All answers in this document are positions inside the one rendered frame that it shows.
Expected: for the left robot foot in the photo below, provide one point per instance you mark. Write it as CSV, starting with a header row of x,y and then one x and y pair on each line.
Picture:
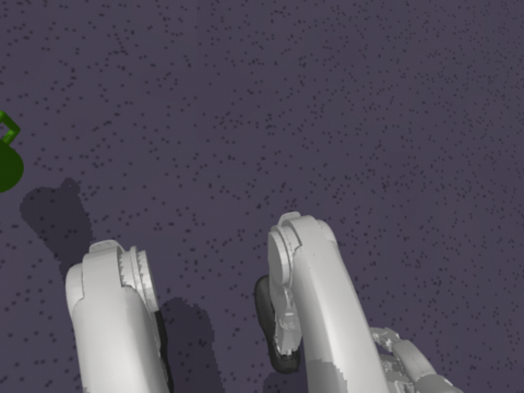
x,y
163,350

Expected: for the mug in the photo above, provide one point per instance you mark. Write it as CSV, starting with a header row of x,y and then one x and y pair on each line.
x,y
11,164

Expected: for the right robot arm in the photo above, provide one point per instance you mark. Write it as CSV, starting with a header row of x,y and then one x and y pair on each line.
x,y
434,383

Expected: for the right robot foot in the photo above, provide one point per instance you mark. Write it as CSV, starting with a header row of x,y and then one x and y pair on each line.
x,y
284,364

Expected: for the right robot hand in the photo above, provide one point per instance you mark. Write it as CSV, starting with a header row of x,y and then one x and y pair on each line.
x,y
408,364

